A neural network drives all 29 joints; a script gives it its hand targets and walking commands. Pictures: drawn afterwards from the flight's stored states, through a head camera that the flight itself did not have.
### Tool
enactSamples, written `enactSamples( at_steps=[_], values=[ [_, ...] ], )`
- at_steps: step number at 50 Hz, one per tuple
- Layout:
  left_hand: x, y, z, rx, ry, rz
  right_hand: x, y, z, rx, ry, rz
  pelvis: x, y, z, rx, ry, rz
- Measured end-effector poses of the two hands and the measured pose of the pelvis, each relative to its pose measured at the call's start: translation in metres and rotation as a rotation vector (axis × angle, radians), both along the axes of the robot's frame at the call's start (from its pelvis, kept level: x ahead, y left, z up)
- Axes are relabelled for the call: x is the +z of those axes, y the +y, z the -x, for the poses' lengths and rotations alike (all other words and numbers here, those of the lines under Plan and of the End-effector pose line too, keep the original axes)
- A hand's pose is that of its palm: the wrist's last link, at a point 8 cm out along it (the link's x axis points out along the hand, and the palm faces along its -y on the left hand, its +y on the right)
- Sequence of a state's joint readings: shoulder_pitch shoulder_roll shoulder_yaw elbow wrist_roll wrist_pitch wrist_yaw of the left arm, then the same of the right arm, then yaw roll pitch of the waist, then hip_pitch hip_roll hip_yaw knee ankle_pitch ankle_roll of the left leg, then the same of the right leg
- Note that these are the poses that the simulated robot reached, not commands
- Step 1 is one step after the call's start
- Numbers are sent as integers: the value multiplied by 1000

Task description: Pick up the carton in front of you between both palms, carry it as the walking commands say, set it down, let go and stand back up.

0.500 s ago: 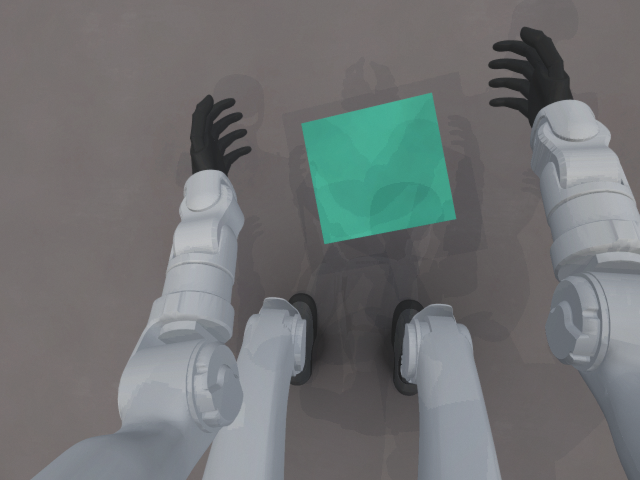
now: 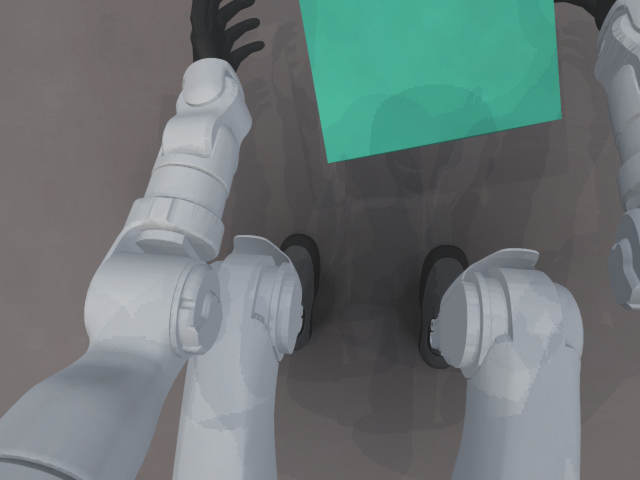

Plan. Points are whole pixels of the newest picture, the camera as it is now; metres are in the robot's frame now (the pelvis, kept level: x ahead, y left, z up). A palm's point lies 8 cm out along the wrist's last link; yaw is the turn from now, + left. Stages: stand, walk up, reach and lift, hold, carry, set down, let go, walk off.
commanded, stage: reach and lift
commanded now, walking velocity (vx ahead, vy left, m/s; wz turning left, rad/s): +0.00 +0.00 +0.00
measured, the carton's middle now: (413, 60) +0.52 -0.07 -0.27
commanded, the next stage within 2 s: none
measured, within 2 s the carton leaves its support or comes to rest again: leaves its support in 0.88 s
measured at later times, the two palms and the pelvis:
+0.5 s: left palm (234, 63) +0.51 +0.12 -0.18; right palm (590, 5) +0.54 -0.22 -0.20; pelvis +0.01 -0.01 -0.02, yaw +1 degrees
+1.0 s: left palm (252, 32) +0.53 +0.09 -0.15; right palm out of the picture +0.54 -0.21 -0.18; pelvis +0.01 +0.00 -0.03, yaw -1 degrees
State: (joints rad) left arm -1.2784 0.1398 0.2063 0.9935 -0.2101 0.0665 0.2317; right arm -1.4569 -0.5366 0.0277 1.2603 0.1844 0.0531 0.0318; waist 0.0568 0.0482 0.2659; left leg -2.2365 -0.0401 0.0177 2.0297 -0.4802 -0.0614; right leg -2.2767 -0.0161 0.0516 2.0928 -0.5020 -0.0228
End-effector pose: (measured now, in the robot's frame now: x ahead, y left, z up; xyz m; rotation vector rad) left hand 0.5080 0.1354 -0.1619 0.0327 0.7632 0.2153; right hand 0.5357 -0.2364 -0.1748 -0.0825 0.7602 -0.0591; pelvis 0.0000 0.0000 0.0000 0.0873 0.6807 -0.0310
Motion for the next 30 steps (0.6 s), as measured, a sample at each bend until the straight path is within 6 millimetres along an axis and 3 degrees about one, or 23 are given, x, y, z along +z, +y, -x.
enactSamples(
  at_steps=[5, 10, 26, 30],
  values=[
    [-18, 7, -8, -5, 24, -16, -30, 7, 0, 12, -3, -9, -15, -1, -1, 7, -28, -2],
    [-28, 9, -11, 2, 28, -19, -44, 10, -2, 26, -31, -11, -24, -2, -4, 15, -40, -3],
    [-18, -14, -1, -12, 17, 12, -21, 18, 0, 52, -17, -10, -16, -6, -5, 10, -18, -8],
    [-16, -29, -6, -46, 6, 27, -19, 26, -3, 65, -23, -19, -14, -5, -4, 13, -15, -7]
  ],
)
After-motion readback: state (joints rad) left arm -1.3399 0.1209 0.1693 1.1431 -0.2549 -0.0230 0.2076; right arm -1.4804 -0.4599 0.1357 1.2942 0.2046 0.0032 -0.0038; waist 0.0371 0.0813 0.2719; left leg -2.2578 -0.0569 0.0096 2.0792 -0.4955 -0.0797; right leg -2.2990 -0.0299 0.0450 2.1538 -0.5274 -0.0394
